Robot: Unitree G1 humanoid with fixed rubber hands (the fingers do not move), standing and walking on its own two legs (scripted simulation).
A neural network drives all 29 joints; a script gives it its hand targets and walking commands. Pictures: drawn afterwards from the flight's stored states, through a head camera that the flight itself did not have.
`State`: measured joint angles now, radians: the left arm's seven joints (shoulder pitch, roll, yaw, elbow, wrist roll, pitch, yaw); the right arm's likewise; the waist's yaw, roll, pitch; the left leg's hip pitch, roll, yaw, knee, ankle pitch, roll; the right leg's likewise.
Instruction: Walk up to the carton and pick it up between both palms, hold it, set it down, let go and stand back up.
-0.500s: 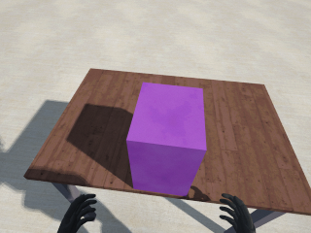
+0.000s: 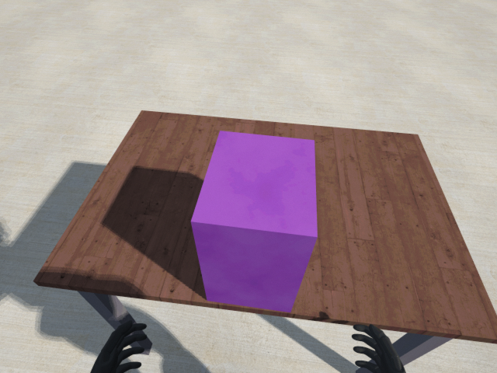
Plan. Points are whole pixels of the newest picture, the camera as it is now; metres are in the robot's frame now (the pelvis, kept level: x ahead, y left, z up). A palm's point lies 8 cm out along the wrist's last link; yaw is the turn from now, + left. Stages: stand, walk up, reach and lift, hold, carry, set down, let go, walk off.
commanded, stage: set down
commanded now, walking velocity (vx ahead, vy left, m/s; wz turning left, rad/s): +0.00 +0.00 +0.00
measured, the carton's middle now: (257, 226) +0.37 +0.00 +0.03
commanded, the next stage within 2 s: let go in 0.32 s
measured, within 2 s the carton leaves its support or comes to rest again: neither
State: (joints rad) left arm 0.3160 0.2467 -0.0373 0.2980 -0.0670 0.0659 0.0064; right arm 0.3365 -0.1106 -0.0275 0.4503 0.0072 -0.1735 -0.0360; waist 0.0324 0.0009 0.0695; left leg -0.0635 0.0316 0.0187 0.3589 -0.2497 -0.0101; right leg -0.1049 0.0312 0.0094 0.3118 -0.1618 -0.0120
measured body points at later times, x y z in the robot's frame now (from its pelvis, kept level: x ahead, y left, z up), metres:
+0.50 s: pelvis +0.01 +0.00 +0.00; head +0.03 +0.01 +0.45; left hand +0.17 +0.23 -0.09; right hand +0.17 -0.22 -0.09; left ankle -0.03 +0.12 -0.75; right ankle +0.01 -0.11 -0.75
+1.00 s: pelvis +0.00 +0.01 -0.01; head -0.01 +0.01 +0.44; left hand +0.13 +0.29 -0.11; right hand +0.12 -0.27 -0.12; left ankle -0.03 +0.12 -0.75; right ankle +0.01 -0.11 -0.75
